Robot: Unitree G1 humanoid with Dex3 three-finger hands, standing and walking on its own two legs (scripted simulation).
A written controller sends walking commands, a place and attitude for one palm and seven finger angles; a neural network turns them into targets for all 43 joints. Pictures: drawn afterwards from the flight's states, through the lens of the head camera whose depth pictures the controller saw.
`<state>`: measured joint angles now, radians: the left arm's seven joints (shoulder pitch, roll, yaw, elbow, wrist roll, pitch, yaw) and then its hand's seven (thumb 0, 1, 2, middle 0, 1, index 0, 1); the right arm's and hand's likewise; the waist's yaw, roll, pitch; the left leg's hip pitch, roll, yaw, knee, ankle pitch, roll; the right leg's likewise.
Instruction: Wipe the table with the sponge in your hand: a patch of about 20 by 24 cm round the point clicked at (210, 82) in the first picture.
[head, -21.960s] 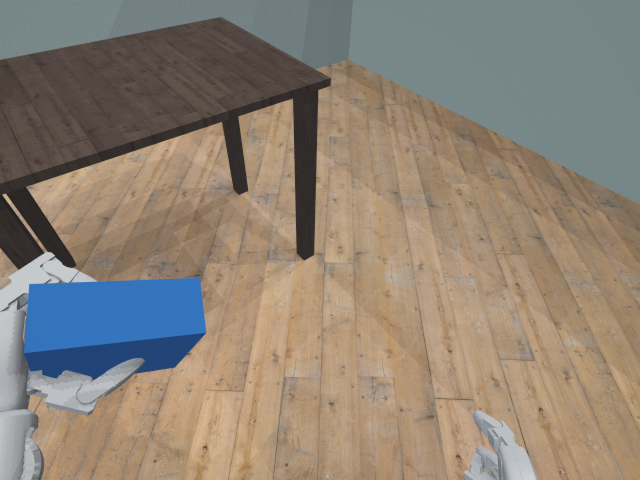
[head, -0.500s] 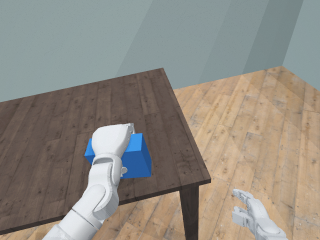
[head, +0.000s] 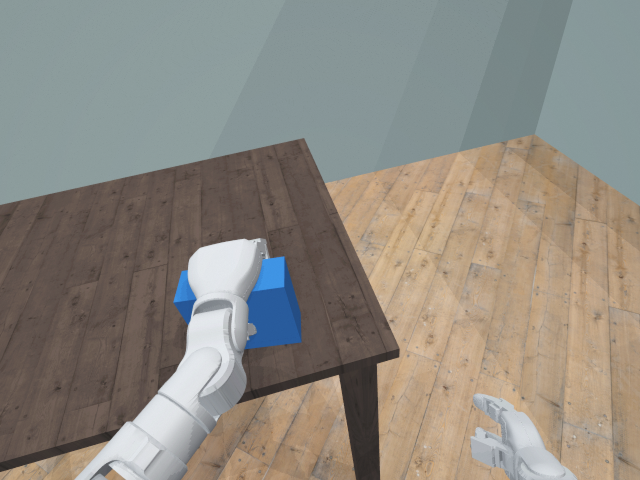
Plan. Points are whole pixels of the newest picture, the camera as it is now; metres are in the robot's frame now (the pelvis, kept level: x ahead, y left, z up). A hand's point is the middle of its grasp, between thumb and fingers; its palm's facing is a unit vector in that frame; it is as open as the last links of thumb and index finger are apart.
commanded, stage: wipe forward along the third lane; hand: left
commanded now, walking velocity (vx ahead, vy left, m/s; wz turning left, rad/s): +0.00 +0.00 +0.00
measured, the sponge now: (248, 317) +0.32 +0.16 +0.04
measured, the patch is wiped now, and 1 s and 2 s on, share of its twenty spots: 0.85 0.85 0.95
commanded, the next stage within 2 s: wipe back along the third lane in 1.46 s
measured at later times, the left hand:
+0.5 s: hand (244, 271) +0.36 +0.16 +0.09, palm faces -0.02 -0.05 -1.00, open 9.6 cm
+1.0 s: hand (242, 246) +0.41 +0.18 +0.09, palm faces -0.06 -0.02 -1.00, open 9.6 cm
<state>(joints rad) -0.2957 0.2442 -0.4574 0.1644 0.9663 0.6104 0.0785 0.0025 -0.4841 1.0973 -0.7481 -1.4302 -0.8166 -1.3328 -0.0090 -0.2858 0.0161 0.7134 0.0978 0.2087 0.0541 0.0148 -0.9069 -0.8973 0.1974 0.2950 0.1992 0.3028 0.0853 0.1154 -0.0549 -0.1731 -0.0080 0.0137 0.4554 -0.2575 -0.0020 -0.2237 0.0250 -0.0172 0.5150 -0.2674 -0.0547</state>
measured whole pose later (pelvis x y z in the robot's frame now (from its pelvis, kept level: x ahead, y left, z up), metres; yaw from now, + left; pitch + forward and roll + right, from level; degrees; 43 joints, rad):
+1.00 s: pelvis -0.02 -0.02 +0.00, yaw -2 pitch +5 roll +1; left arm -0.73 0.34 -0.19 0.89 0.94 0.33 0.13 0.02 -0.59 1.17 -0.82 -1.39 -0.87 -1.32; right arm 0.14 -0.29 0.01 0.76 0.09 0.14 -0.06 0.01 -0.91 -0.90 0.20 0.30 0.20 0.30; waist -0.01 0.08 -0.10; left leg -0.35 0.01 -0.01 0.49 -0.24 0.01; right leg -0.40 0.08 0.00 0.52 -0.21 -0.09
